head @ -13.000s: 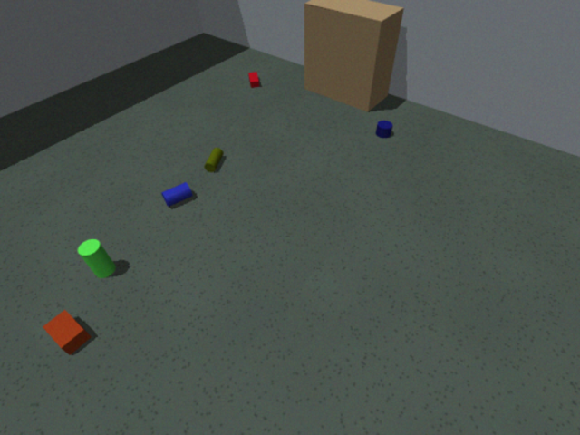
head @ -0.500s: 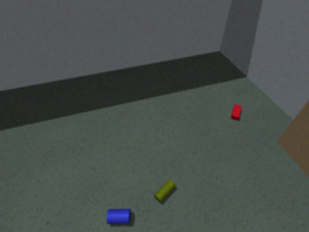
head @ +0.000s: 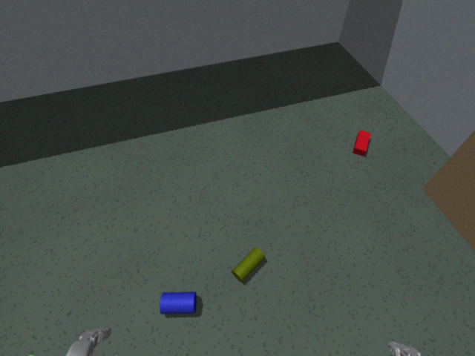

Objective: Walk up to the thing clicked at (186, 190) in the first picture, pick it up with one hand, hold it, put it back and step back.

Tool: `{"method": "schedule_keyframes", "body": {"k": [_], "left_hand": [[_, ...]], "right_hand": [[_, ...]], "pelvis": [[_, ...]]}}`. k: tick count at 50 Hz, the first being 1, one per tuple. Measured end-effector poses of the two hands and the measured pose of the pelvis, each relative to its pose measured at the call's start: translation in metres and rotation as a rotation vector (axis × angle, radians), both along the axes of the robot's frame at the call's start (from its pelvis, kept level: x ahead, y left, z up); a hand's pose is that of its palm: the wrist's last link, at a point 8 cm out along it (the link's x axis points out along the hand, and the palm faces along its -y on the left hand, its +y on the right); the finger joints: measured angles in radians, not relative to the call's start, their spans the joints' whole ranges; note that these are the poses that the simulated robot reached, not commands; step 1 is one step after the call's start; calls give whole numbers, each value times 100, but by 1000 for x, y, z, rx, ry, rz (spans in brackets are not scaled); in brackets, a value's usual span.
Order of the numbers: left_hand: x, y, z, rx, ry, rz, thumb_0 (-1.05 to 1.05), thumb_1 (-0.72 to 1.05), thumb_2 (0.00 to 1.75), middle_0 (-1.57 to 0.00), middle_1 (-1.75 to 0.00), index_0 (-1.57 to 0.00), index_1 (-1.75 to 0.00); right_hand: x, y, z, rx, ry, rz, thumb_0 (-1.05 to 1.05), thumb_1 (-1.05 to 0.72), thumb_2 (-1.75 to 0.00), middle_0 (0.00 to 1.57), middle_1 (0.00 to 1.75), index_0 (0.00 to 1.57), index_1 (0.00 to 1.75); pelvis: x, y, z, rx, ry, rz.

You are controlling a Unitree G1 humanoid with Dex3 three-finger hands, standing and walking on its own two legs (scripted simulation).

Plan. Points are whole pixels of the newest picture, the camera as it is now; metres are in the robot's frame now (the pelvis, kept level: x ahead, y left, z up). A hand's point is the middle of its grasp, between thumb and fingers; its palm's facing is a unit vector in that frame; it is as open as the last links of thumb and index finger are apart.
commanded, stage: rise first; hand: left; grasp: from above
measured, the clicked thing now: (178, 302) +0.39 +0.25 -0.73
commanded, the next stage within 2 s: none
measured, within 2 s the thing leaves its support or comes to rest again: neither
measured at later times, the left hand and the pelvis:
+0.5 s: hand out of the picture +0.14 +0.27 -0.22, palm faces -0.16 -0.88 -0.46, open 13.9 cm; pelvis +0.00 +0.01 -0.08, yaw -1 degrees
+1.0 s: hand out of the picture +0.16 +0.30 -0.34, palm faces -0.40 -0.67 -0.62, open 14.2 cm; pelvis -0.03 +0.00 -0.19, yaw -1 degrees
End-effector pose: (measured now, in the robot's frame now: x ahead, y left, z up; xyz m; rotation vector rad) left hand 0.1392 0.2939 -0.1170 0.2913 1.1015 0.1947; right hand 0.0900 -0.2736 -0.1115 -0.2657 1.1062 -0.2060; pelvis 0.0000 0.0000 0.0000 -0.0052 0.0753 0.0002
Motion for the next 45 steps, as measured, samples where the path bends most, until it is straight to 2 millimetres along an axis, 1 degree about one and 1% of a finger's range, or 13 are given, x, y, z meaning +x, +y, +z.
{"method": "schedule_keyframes", "body": {"k": [3, 6, 9, 13, 18, 25, 31, 35, 40, 42, 45], "left_hand": [[19, 3, -5, 12, -21, -47, 0, 49, 94, -14, -69, -14, -69], [27, 4, -8, 37, -23, -78, 0, 29, 95, -11, -83, -11, -82], [24, 5, -15, 60, 17, -95, 0, 8, 96, -9, -93, -10, -91], [16, 8, -30, 79, 58, -101, 0, -17, 97, -8, -101, -8, -99], [8, 12, -47, 105, 41, -122, 0, -36, 98, -7, -105, -7, -104], [3, 16, -63, 143, 33, -170, -1, -49, 100, -8, -106, -6, -106], [3, 17, -75, 167, 35, -207, -1, -53, 100, -8, -105, -7, -106], [2, 16, -84, 184, 31, -234, -1, -54, 99, -9, -105, -7, -105], [0, 16, -96, 209, 21, -269, -1, -55, 98, -9, -104, -8, -105], [1, 18, -105, 227, 22, -296, -1, -55, 98, -10, -104, -8, -104], [7, 25, -127, 270, 29, -353, -1, -56, 98, -10, -103, -9, -104]], "right_hand": [[-1, 8, -6, 19, -25, -12, 1, -92, -90, 20, 30, 20, 30], [-2, 14, -11, 33, -41, -24, 1, -92, -90, 20, 30, 20, 30], [1, 18, -16, 44, -61, -26, 1, -92, -90, 20, 30, 20, 30], [12, 19, -24, 42, -106, -10, 1, -91, -90, 20, 30, 20, 30], [32, 19, -35, 17, -158, 24, 1, -90, -90, 20, 30, 20, 30], [60, 23, -50, 1, -221, 69, 1, -90, -90, 20, 30, 20, 30], [76, 30, -64, 11, -269, 99, 1, -91, -90, 20, 30, 20, 30], [81, 34, -76, 23, -286, 115, 1, -91, -90, 20, 30, 20, 30], [83, 37, -94, 37, -293, 134, 1, -92, -90, 20, 30, 20, 30], [82, 38, -103, 39, -294, 144, 1, -92, -90, 20, 30, 20, 30], [81, 36, -122, 34, -294, 164, 1, -93, -90, 20, 30, 20, 30]], "pelvis": [[-1, -1, -8, 0, 42, -9], [1, 1, -15, -2, 64, -14], [3, 3, -22, -5, 87, -15], [3, 5, -35, -8, 127, -17], [3, 6, -54, -12, 175, -16], [2, 7, -77, -22, 227, -12], [0, 7, -94, -30, 270, -10], [-2, 7, -107, -32, 298, -11], [-7, 8, -124, -37, 327, -9], [-11, 7, -133, -38, 341, -8], [-18, 6, -151, -36, 373, -8]]}}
